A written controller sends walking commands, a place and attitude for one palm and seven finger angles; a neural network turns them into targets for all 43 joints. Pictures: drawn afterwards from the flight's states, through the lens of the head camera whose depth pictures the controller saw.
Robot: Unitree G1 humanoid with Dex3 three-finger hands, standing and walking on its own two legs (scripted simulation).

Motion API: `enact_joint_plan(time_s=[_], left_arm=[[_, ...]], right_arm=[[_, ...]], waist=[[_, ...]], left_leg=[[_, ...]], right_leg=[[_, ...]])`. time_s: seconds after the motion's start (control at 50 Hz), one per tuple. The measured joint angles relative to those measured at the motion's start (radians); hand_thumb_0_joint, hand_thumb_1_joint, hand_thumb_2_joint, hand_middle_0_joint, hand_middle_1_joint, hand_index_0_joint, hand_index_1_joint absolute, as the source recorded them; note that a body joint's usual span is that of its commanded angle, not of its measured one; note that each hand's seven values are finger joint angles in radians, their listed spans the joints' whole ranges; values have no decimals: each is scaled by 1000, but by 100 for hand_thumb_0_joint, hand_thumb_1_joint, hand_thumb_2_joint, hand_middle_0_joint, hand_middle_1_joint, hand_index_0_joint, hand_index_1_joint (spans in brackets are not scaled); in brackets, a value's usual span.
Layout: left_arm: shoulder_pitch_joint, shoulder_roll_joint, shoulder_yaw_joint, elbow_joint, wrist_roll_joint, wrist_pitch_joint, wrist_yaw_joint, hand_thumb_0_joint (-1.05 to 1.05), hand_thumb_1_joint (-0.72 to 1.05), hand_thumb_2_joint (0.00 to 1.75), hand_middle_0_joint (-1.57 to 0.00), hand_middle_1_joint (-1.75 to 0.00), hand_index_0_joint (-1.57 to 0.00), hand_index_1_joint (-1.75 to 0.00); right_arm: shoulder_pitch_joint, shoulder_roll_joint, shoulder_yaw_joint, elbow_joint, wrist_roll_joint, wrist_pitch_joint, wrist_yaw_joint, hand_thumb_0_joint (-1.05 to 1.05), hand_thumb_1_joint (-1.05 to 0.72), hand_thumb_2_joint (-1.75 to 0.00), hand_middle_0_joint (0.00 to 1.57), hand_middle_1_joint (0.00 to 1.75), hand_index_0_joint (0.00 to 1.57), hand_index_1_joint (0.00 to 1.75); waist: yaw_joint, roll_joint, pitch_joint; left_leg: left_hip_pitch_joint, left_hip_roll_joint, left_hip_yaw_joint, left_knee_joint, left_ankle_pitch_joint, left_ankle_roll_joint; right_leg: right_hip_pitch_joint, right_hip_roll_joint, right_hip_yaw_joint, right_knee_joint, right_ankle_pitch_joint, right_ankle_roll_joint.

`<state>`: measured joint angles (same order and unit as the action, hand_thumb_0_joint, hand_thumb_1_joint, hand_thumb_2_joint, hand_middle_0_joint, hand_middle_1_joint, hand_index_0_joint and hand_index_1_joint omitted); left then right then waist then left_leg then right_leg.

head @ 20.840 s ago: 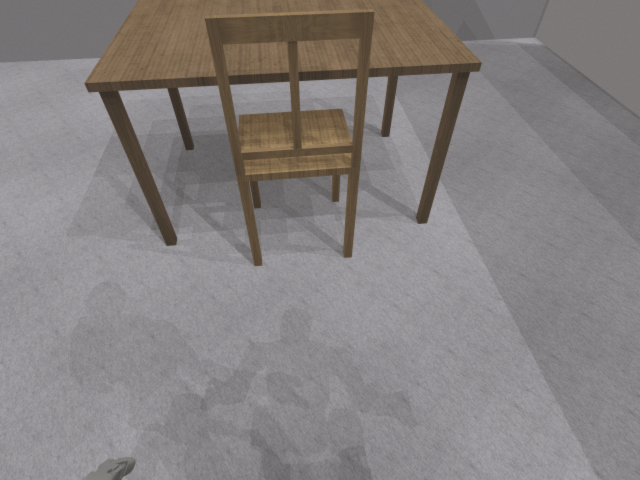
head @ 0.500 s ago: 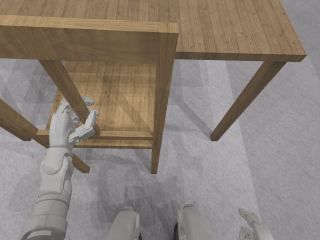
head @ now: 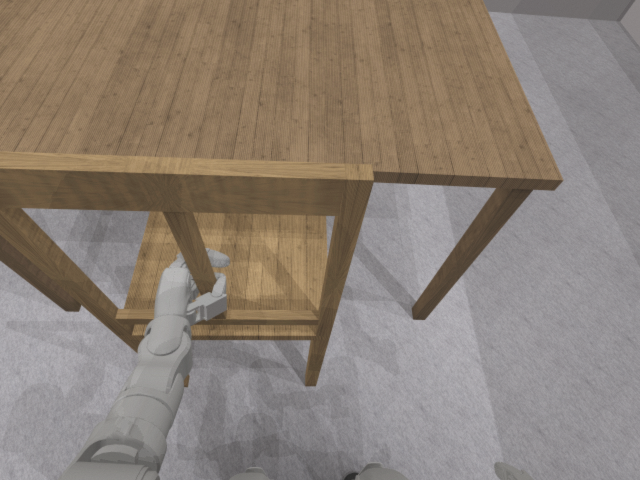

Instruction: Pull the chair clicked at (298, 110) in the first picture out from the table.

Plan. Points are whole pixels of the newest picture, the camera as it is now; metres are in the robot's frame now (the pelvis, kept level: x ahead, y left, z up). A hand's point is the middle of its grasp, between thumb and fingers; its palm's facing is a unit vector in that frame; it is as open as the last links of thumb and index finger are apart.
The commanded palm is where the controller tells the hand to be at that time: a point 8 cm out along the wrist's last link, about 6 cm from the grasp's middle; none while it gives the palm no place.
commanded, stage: step backward, pulling the chair out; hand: left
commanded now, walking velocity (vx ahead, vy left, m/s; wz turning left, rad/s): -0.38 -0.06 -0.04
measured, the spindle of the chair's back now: (202, 272) +0.39 +0.17 -0.04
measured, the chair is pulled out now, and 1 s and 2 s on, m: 0.06 0.21 0.42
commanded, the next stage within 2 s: none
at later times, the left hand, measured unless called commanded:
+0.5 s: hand (249, 359) +0.27 +0.09 -0.05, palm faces -0.02 -0.99 -0.15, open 5.3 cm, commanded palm +0.27 +0.15 -0.05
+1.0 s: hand (243, 406) +0.22 +0.09 -0.05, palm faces +0.01 -0.98 -0.18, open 5.5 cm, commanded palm +0.21 +0.15 -0.05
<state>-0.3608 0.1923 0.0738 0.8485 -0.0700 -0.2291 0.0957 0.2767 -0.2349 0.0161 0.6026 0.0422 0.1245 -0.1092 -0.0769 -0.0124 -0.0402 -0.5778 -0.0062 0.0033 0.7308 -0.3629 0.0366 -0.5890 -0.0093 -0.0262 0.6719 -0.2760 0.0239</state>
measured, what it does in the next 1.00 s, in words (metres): walks backwards: right foot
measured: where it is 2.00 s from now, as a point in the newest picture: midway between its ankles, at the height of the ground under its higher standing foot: outside the picture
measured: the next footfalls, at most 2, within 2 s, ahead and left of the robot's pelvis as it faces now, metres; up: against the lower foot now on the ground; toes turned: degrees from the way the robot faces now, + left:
right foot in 0.76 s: -0.04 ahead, -0.15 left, +0.00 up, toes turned -2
left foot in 1.10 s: -0.10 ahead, +0.13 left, +0.00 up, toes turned +0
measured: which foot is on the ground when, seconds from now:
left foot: down 0.00-0.90, up 0.92-1.00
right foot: down 0.00-0.60, up 0.62-0.74, down 0.76-1.00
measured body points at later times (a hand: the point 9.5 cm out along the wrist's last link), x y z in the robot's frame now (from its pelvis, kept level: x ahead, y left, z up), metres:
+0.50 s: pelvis -0.06 -0.01 +0.01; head +0.01 -0.03 +0.46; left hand +0.27 +0.14 -0.04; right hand +0.02 -0.29 -0.12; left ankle -0.01 +0.09 -0.71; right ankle +0.02 -0.14 -0.72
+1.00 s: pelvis -0.12 -0.02 +0.01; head -0.06 -0.04 +0.45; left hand +0.21 +0.15 -0.04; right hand -0.03 -0.28 -0.13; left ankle -0.07 +0.10 -0.70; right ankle -0.08 -0.15 -0.72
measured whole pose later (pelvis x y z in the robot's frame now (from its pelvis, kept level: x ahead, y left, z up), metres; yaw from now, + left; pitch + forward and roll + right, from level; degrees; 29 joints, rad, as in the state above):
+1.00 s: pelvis -0.12 -0.02 +0.01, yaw -1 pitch +2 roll +0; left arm -0.39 0.13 0.02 0.99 -0.06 -0.23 0.11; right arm 0.18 -0.24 0.00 0.75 0.03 0.02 -0.12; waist -0.05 0.04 0.12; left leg -0.48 0.01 -0.01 0.75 -0.38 -0.03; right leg -0.41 -0.01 -0.01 0.61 -0.24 0.00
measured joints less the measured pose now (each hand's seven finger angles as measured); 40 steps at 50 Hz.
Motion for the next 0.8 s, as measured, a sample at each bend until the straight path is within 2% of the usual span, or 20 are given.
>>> enact_joint_plan(time_s=[0.16,0.34,0.38,0.46,0.48,0.52,0.54,0.58,0.62,0.7,0.76,0.8], left_arm=[[-8,6,1,52,-8,-29,-10,4,71,74,-27,-108,-48,-145],[18,-28,-30,71,-8,-47,-8,3,70,73,-28,-109,-49,-145],[6,-39,-45,93,-2,-43,-3,2,69,73,-29,-111,-49,-145],[-25,-70,-79,136,6,-19,9,2,69,73,-28,-112,-50,-145],[-31,-79,-86,143,6,-13,12,3,68,73,-27,-112,-50,-145],[-38,-90,-107,146,11,-2,18,3,68,73,-26,-112,-50,-145],[-38,-94,-119,144,12,3,19,2,68,73,-25,-113,-50,-145],[-37,-90,-144,138,11,10,18,2,68,73,-25,-114,-50,-145],[-31,-83,-159,133,5,17,18,2,68,73,-24,-115,-50,-145],[-28,-77,-160,129,-1,28,11,3,68,75,-24,-115,-50,-145],[-35,-61,-153,135,10,17,6,2,66,77,-26,-117,-50,-145],[-50,-51,-131,143,14,8,6,2,65,78,-27,-117,-50,-145]], right_arm=[[-24,-5,-26,12,-15,6,11,0,-91,-90,20,30,20,30],[-34,23,-13,57,5,-13,4,1,-91,-90,20,30,20,30],[-41,14,-15,73,10,-21,2,1,-91,-90,20,30,20,30],[-55,-24,-26,100,19,-35,-4,1,-91,-90,20,30,20,30],[-58,-35,-28,106,20,-40,-7,1,-91,-90,20,30,20,30],[-61,-53,-29,113,19,-49,-14,1,-91,-90,20,30,20,30],[-59,-61,-30,112,19,-52,-19,1,-91,-90,20,30,20,30],[-61,-59,-31,109,21,-54,-26,1,-91,-90,20,30,20,30],[-62,-47,-28,98,19,-56,-28,1,-91,-90,20,30,20,30],[-64,-7,-12,84,1,-72,-26,1,-91,-90,20,30,20,30],[-67,31,6,94,-10,-94,-13,1,-91,-90,20,30,20,30],[-92,45,15,106,-19,-105,-5,1,-91,-90,20,30,20,30]], waist=[[-6,7,63],[18,39,94],[16,45,99],[4,50,113],[2,49,117],[-2,48,123],[0,49,123],[15,34,125],[31,24,125],[46,34,126],[69,22,120],[72,42,141]], left_leg=[[57,3,28,-23,26,-1],[81,23,19,-59,74,-34],[87,20,12,-65,73,-40],[101,1,10,-70,-12,-50],[109,-1,15,-87,4,-49],[129,0,31,-139,119,-38],[135,4,39,-155,184,-23],[141,1,57,-152,188,3],[145,6,74,-149,172,10],[134,26,70,-137,176,6],[112,39,78,-110,172,-6],[100,65,72,-94,172,-17]], right_leg=[[46,2,24,-16,14,-3],[68,22,15,-49,60,-33],[80,18,7,-63,71,-35],[116,-8,-3,-111,106,-26],[124,-16,-5,-124,116,-21],[137,-27,-8,-138,131,-10],[139,-28,-9,-137,134,-4],[130,-32,6,-114,119,1],[109,-27,19,-59,12,-8],[121,-10,19,67,-90,-23],[204,-14,24,-12,-44,-28],[211,8,20,-35,-6,-11]])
